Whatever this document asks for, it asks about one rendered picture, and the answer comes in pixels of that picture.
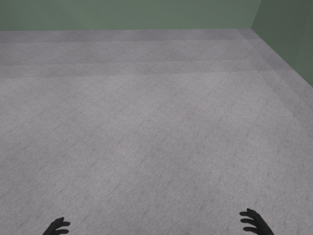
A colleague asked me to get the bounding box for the right robot hand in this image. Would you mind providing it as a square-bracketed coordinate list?
[239, 208, 274, 235]

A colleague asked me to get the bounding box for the left robot hand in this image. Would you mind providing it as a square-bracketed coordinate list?
[43, 217, 70, 235]

